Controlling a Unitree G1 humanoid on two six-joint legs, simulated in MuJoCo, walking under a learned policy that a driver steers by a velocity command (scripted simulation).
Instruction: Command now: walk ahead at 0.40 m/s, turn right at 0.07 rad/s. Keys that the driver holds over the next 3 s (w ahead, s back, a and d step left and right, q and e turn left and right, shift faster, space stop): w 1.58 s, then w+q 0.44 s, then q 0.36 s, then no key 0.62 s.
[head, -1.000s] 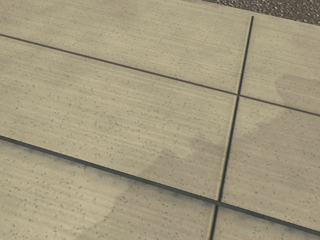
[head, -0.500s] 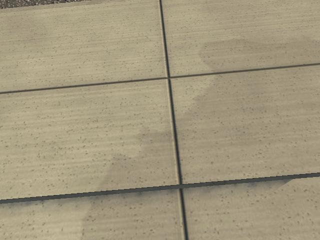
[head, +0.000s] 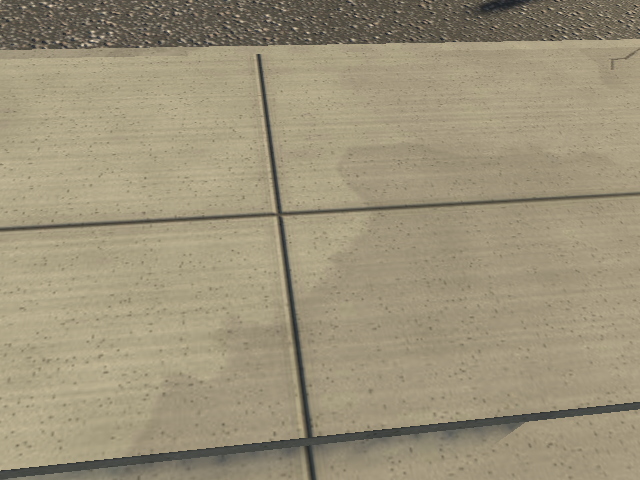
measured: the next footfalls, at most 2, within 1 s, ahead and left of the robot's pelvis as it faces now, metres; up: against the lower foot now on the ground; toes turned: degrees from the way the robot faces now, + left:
right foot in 0.30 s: +0.31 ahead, -0.11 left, +0.00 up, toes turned -3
left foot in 0.82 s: +0.64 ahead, +0.07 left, +0.04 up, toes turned +7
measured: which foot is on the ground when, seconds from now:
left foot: down 0.00-0.32, up 0.34-0.80, down 0.82-1.00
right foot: up 0.00-0.28, down 0.30-0.88, up 0.90-1.00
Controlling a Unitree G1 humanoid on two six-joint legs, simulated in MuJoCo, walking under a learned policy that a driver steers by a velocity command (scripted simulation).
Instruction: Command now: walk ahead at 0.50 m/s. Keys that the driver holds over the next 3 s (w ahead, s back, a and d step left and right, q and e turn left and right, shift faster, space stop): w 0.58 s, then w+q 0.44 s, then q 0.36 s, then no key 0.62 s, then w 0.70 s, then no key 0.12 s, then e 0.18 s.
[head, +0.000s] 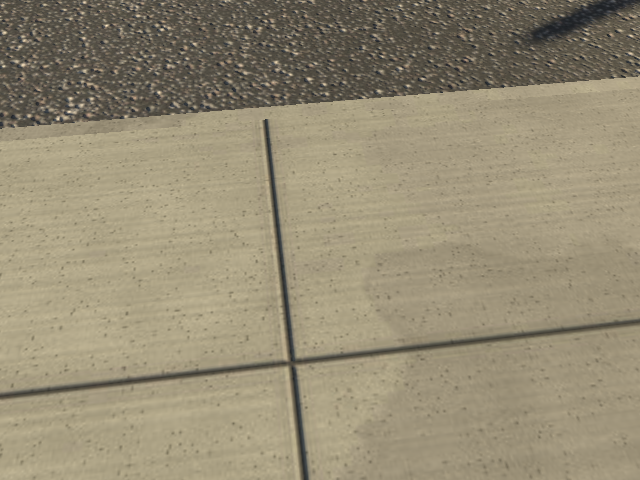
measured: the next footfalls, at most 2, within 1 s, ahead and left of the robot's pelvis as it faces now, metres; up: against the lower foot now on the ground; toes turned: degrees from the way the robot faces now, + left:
right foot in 0.36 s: +0.36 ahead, -0.13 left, +0.00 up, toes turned -6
left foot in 0.86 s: +0.65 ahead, +0.07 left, +0.00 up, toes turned +12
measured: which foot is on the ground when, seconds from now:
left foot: down 0.00-0.36, up 0.38-0.84, down 0.86-1.00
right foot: up 0.00-0.34, down 0.36-0.88, up 0.90-1.00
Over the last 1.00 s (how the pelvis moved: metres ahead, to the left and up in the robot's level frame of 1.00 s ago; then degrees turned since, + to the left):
0.54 -0.01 0.02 -1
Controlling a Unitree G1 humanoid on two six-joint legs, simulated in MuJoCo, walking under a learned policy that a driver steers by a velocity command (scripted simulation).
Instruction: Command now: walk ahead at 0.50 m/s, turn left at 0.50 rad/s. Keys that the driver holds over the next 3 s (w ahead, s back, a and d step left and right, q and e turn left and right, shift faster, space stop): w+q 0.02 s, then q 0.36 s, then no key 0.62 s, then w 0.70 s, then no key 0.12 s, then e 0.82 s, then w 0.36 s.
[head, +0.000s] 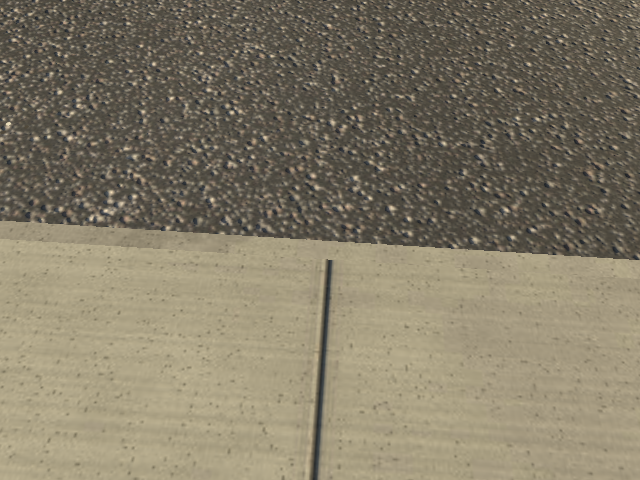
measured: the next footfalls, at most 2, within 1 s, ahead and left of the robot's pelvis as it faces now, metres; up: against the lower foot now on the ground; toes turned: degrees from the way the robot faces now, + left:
right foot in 0.40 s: +0.34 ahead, -0.08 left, +0.00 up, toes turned +18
left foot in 0.78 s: +0.19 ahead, +0.09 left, +0.00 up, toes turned +16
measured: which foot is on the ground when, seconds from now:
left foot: down 0.00-0.40, up 0.42-0.76, down 0.78-1.00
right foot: up 0.00-0.38, down 0.40-1.00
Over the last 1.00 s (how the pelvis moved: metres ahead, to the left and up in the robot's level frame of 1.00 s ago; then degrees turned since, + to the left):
0.57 0.01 0.01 11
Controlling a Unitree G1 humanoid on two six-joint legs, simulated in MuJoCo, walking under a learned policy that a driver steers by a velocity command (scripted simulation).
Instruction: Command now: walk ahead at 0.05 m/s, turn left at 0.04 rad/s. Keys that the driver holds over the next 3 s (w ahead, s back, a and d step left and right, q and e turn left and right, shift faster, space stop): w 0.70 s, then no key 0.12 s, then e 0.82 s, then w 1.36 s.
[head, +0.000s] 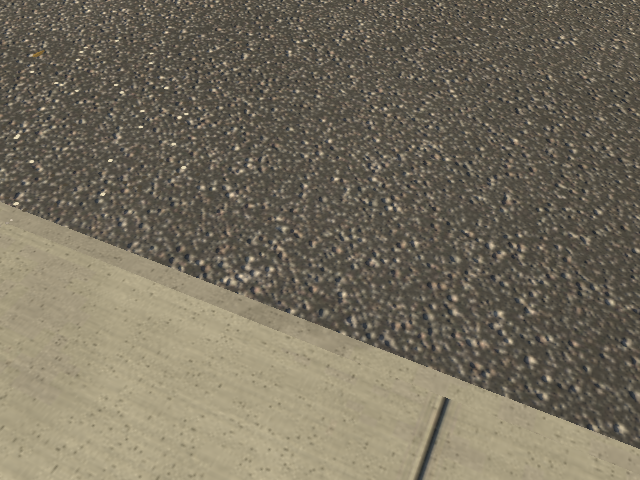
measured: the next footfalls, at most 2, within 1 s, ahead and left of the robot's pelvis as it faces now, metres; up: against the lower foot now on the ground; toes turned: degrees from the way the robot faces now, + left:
left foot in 0.74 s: +0.47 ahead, +0.05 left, +0.00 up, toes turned +3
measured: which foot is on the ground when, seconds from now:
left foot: down 0.00-0.28, up 0.30-0.72, down 0.74-1.00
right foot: down 0.00-0.74, up 0.76-1.00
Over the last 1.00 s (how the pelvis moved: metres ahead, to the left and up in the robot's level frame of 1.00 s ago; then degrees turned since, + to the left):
0.21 -0.01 0.01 19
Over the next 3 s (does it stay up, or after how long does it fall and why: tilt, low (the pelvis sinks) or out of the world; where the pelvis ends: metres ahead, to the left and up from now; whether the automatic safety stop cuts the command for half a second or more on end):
stays up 0.96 -0.31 0.00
